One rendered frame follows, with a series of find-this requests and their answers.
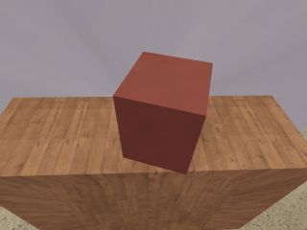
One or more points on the carton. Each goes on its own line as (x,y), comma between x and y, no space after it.
(160,107)

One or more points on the pedestal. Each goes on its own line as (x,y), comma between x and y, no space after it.
(62,167)

